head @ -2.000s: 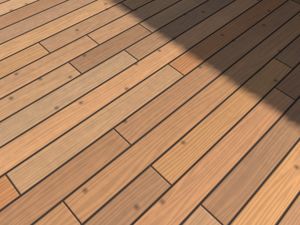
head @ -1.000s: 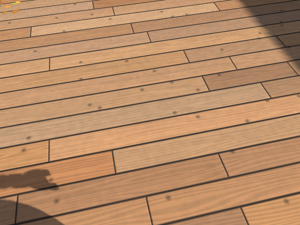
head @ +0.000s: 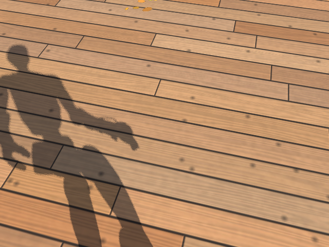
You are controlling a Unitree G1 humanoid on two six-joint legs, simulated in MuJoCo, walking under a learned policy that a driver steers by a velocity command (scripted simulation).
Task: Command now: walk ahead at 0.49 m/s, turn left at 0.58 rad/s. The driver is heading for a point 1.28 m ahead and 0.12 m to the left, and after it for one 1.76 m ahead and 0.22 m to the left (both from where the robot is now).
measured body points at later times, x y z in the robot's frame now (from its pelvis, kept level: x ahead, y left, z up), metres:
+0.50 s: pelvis +0.28 +0.08 +0.00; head +0.30 +0.11 +0.45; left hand +0.38 +0.39 -0.10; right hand +0.43 -0.17 -0.10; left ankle +0.26 +0.16 -0.74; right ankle +0.42 -0.08 -0.67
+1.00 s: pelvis +0.58 +0.08 +0.00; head +0.61 +0.07 +0.45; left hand +0.56 +0.36 -0.11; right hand +0.78 -0.14 -0.11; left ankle +0.58 +0.26 -0.67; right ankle +0.60 +0.01 -0.74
